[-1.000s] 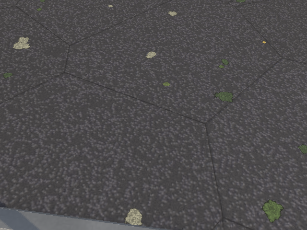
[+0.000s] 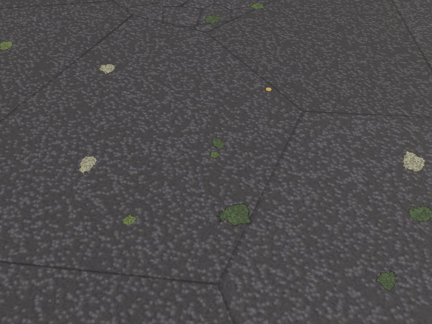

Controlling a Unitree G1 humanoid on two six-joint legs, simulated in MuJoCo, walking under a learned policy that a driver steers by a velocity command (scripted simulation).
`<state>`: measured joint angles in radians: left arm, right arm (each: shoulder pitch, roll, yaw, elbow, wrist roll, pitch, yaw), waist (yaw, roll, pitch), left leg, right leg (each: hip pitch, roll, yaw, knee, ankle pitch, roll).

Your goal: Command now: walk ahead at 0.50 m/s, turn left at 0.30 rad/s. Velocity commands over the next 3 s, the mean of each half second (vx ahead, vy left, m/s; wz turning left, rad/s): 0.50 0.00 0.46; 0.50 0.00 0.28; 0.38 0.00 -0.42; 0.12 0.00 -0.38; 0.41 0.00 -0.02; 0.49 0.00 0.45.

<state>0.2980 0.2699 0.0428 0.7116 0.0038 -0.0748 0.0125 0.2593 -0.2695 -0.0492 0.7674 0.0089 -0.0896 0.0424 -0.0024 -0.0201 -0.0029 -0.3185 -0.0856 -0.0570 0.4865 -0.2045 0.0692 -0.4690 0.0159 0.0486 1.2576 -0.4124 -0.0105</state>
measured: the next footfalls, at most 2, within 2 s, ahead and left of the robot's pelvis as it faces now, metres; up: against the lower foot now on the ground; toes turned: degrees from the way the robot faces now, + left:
right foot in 0.32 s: +0.35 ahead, -0.10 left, +0.00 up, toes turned +16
left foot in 0.84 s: +0.50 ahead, +0.26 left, +0.00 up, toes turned +27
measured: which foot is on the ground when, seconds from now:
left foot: down 0.00-0.34, up 0.36-0.82, down 0.84-1.00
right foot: up 0.00-0.30, down 0.32-0.84, up 0.86-1.00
